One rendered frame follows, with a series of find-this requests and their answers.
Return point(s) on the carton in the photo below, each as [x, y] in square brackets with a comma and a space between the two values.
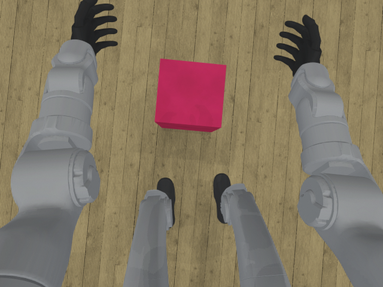
[190, 95]

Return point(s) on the robot foot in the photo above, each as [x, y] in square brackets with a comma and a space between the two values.
[166, 185]
[221, 182]

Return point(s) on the right robot hand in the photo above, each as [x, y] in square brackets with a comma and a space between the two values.
[309, 45]

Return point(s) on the robot left forearm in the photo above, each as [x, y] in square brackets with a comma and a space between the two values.
[67, 102]

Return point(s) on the left robot hand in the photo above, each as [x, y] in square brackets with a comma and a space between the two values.
[85, 24]

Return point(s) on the left robot foot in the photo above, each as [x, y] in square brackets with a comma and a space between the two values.
[166, 185]

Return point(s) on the robot right forearm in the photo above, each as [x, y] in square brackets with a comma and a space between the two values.
[323, 128]

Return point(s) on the robot right upper arm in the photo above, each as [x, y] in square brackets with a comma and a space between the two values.
[347, 213]

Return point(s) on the robot left upper arm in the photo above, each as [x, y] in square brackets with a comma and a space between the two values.
[50, 187]

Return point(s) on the right robot foot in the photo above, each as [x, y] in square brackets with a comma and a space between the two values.
[221, 182]

